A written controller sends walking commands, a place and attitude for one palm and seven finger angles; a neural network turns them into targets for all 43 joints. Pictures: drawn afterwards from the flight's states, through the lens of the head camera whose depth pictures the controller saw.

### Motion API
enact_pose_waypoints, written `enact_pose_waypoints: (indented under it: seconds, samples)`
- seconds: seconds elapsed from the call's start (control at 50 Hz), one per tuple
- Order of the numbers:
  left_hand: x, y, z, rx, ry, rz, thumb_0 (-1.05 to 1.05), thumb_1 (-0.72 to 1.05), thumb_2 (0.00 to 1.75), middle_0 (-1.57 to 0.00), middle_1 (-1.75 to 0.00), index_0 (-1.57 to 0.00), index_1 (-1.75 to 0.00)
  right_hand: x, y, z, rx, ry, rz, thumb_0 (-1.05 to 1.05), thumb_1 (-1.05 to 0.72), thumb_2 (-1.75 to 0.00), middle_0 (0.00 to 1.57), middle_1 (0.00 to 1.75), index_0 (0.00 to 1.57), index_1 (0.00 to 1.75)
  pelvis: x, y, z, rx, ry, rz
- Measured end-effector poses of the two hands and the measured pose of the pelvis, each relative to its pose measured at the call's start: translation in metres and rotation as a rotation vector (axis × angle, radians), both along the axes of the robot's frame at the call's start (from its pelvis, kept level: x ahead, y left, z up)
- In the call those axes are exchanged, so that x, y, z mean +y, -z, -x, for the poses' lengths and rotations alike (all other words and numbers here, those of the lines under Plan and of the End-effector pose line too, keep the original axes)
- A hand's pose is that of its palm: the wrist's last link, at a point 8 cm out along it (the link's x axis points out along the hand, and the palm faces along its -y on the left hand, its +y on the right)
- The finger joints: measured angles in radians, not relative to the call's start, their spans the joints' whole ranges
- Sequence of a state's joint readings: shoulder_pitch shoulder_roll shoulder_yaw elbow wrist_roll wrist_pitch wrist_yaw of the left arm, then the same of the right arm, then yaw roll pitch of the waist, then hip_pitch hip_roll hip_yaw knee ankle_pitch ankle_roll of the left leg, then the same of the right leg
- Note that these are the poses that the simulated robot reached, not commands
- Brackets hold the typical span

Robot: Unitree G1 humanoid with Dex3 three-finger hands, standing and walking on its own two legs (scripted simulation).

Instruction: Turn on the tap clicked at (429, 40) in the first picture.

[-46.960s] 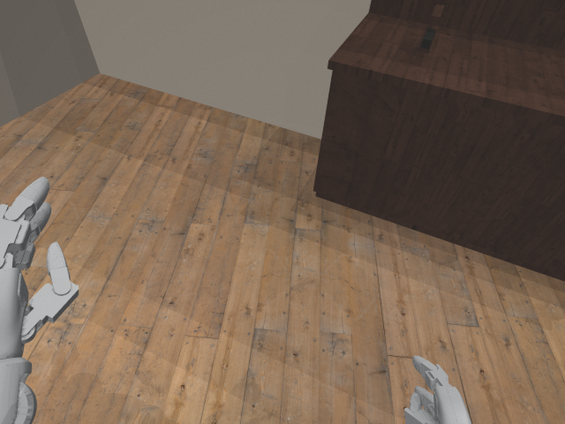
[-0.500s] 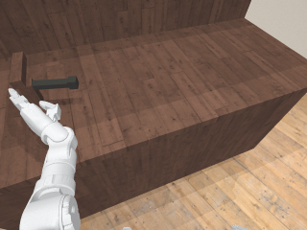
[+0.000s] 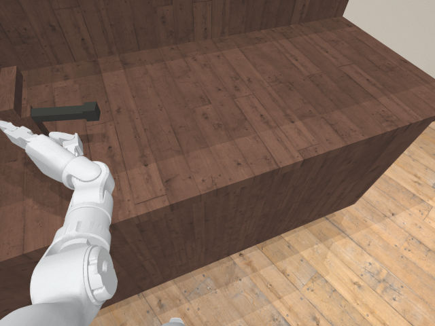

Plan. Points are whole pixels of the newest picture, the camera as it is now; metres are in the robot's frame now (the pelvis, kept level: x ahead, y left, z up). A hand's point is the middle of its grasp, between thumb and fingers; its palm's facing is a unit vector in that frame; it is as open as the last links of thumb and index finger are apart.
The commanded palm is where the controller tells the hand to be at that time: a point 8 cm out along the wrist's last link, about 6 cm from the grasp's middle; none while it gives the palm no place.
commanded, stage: push the lever round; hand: left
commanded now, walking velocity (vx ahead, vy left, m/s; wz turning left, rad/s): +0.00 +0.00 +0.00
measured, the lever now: (91, 111) +0.52 +0.26 +0.09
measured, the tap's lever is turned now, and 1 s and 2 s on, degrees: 76 76 76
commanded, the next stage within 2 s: none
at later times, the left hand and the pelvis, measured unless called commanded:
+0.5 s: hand (79, 133) +0.46 +0.26 +0.09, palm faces +0.91 -0.41 -0.10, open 8.6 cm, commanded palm +0.44 +0.24 +0.09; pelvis +0.00 -0.01 +0.00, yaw +1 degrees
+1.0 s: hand (79, 133) +0.46 +0.26 +0.09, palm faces +0.91 -0.41 -0.10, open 8.6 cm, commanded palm +0.45 +0.24 +0.09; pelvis +0.01 -0.03 +0.00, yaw +2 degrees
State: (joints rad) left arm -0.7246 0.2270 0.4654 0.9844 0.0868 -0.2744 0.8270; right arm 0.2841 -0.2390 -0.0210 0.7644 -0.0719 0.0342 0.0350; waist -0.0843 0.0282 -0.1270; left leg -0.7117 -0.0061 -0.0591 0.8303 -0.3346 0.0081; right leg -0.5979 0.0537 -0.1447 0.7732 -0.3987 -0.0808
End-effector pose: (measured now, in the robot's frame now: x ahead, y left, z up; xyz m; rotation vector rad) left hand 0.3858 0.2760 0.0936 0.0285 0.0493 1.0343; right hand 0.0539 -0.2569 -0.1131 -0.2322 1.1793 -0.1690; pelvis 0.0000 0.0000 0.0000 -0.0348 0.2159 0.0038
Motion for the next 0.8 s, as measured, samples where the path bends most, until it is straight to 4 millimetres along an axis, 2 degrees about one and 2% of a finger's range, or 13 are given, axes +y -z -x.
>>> enact_pose_waypoints:
  seconds: [0.48, 0.8]
  samples:
    - [-0.008, -0.002, -0.014, 0.049, -0.116, -0.012, 0.02, 0.89, 0.90, -0.15, -0.15, 0.00, 0.00, -0.010, 0.007, 0.012, 0.070, -0.026, -0.017, 0.00, -0.91, -0.90, 0.21, 0.30, 0.20, 0.30, -0.013, 0.003, 0.001, 0.048, -0.020, -0.005]
    - [-0.009, -0.002, -0.015, 0.056, -0.123, -0.014, 0.02, 0.89, 0.90, -0.15, -0.15, 0.00, 0.00, -0.025, 0.006, 0.003, 0.061, -0.030, -0.010, 0.00, -0.91, -0.90, 0.21, 0.30, 0.20, 0.30, -0.025, 0.002, -0.005, 0.050, -0.025, -0.011]
